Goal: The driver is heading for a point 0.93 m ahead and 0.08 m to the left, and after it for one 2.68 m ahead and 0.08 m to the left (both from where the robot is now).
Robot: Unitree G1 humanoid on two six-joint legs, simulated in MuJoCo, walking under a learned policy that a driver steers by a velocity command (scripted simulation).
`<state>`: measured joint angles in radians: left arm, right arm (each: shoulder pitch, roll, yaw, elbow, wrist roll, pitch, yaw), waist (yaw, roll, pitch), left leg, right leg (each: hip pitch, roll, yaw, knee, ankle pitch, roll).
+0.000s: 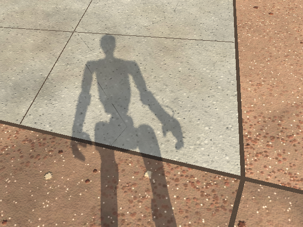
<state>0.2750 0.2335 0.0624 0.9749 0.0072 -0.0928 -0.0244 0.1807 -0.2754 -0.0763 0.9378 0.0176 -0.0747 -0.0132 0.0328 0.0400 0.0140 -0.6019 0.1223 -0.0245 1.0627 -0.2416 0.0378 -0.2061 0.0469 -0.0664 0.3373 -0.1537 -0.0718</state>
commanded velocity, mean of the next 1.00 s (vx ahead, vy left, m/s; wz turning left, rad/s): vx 0.43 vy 0.00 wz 0.00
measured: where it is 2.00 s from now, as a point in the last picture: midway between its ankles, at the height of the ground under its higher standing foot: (155, 179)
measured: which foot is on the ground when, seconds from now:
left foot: up 0.00-0.30, down 0.32-0.88, up 0.90-1.00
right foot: down 0.00-0.34, up 0.36-0.84, down 0.86-1.00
